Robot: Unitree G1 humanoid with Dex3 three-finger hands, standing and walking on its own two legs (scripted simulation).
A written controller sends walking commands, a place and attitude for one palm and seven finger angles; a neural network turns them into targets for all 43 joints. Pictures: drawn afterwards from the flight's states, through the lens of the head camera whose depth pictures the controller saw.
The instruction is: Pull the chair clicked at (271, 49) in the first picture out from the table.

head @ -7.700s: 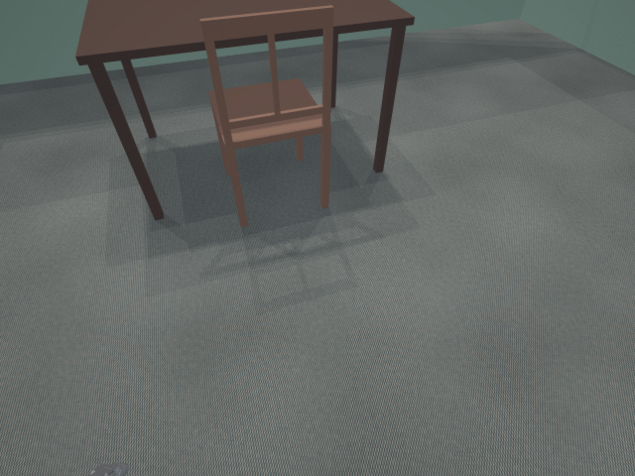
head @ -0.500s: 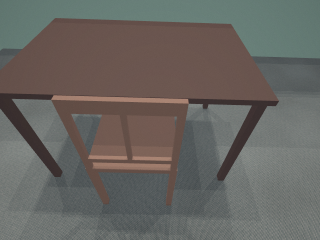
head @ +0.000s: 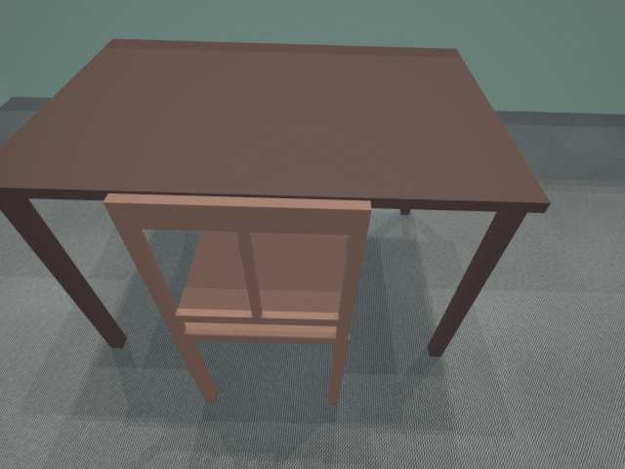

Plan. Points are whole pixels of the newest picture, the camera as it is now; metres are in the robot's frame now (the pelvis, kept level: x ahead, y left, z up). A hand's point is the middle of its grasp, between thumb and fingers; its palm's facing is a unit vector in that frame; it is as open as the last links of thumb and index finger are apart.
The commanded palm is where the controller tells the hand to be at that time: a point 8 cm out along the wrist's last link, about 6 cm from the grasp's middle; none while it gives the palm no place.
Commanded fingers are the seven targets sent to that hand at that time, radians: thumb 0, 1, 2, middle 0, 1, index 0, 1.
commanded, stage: look again from close up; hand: left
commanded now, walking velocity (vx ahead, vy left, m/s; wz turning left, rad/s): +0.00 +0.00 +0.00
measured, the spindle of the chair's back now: (251, 276) +0.48 +0.14 -0.12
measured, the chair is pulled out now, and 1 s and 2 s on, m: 0.00 0.00 0.00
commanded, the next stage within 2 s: none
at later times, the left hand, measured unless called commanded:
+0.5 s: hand out of the picture -0.01 +0.17 -0.18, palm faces +0.02 -0.99 -0.16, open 7.4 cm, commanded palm none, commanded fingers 0.00 0.90 0.90 -0.20 -0.30 -0.20 -0.30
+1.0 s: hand out of the picture -0.01 +0.18 -0.18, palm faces +0.01 -0.99 -0.15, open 7.4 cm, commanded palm none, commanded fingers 0.00 0.90 0.90 -0.20 -0.30 -0.20 -0.30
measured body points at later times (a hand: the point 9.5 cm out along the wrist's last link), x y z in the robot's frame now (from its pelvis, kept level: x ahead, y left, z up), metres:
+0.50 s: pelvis +0.00 +0.01 +0.00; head +0.00 +0.02 +0.45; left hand -0.01 +0.22 -0.16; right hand -0.01 -0.19 -0.16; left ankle -0.01 +0.10 -0.74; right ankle +0.00 -0.08 -0.74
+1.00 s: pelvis +0.01 +0.02 +0.00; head +0.01 +0.03 +0.45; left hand -0.01 +0.23 -0.16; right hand -0.01 -0.18 -0.16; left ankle -0.01 +0.10 -0.74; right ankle +0.00 -0.08 -0.74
